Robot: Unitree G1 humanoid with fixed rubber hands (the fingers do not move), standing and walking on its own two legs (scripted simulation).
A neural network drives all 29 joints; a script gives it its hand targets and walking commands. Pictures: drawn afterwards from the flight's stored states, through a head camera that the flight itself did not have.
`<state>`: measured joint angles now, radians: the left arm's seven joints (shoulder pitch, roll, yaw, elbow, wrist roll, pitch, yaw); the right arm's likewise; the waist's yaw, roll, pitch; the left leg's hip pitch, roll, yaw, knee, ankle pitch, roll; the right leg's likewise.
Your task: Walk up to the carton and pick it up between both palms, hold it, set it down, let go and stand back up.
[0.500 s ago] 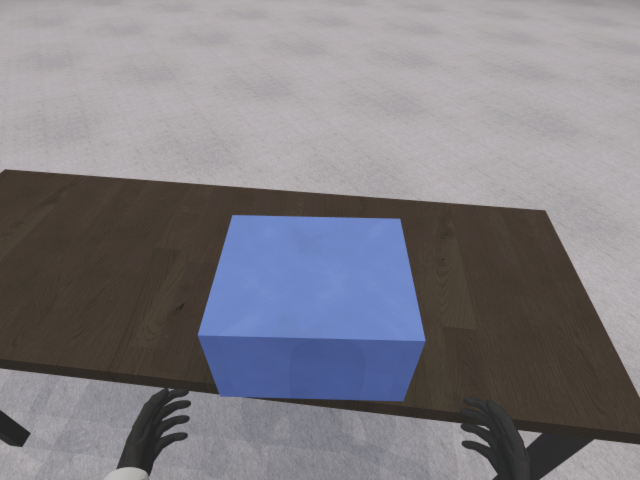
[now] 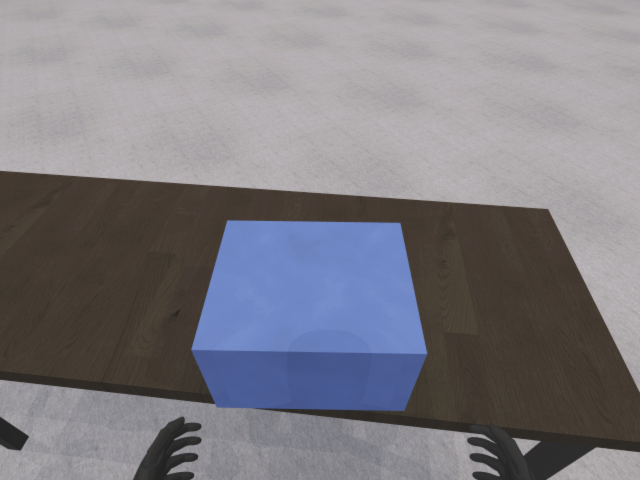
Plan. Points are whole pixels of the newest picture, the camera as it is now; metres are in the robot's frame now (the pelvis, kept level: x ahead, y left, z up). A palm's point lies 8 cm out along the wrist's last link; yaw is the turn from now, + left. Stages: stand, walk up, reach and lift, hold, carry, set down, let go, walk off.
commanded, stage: let go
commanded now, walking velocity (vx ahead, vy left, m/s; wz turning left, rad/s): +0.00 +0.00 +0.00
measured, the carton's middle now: (312, 311) +0.40 +0.05 -0.05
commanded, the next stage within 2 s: stand in 0.46 s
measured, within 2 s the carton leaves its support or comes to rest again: neither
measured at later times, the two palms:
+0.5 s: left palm out of the picture +0.15 +0.22 -0.07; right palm out of the picture +0.14 -0.24 -0.08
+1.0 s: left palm out of the picture +0.04 +0.27 -0.09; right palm out of the picture +0.03 -0.25 -0.11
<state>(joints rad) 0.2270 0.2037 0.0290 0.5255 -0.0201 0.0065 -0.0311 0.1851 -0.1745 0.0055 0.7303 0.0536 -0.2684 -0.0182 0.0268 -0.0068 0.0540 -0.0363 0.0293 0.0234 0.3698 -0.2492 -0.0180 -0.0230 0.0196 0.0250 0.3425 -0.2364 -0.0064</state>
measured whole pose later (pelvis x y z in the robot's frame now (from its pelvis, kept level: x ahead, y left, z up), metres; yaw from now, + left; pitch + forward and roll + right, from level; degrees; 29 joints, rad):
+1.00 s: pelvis -0.06 +0.01 -0.01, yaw +1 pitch -5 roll +0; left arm 0.27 0.26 0.02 0.69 0.02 -0.02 0.00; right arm 0.30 -0.28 -0.01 0.72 -0.01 -0.03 0.00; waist -0.01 0.01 0.02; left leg -0.19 0.00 0.01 0.47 -0.20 0.00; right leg -0.18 -0.01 0.01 0.46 -0.20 0.02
